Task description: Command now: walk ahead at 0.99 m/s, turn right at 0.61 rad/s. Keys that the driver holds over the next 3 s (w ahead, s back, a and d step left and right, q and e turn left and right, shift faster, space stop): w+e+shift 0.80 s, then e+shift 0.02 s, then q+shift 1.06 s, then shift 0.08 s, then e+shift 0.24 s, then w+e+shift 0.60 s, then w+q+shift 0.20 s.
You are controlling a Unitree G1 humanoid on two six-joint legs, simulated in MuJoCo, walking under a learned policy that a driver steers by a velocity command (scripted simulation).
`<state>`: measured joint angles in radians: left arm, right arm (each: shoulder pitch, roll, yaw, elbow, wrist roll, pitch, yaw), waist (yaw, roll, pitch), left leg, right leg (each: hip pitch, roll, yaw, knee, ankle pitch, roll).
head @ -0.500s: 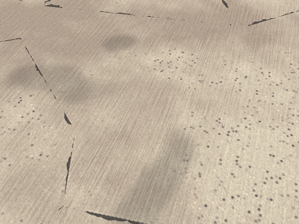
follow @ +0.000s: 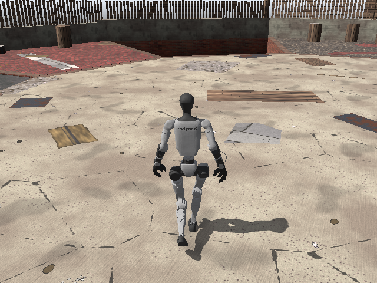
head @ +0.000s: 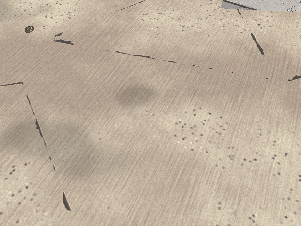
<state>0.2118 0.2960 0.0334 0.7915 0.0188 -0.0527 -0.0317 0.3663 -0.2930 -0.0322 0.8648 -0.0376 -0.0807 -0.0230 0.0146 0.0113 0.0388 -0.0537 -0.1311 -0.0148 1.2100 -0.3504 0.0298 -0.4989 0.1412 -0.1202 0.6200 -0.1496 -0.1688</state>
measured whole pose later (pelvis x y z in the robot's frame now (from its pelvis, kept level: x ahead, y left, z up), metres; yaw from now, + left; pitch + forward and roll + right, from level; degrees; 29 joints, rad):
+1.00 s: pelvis +0.84 -0.21 +0.02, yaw -47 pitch -1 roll -2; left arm 0.30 0.28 0.03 0.82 0.02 -0.05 -0.01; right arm 0.20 -0.22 0.01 0.71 -0.02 -0.05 0.00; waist -0.01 0.01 0.11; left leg -0.62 0.11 -0.05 1.20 -0.33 -0.02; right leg -0.20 0.18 -0.06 0.47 -0.23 -0.18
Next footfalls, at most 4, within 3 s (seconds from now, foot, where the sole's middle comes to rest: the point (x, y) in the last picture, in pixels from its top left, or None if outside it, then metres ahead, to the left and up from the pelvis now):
0.36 left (127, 199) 0.58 0.12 -0.74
0.80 right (206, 150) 0.84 -0.25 -0.74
1.20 left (224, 105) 1.15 -0.39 -0.74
1.90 right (249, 110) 1.11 -0.53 -0.74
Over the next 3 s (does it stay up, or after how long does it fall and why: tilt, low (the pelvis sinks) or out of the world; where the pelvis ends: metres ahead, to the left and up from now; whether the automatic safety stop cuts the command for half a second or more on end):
stays up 1.42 -0.71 0.03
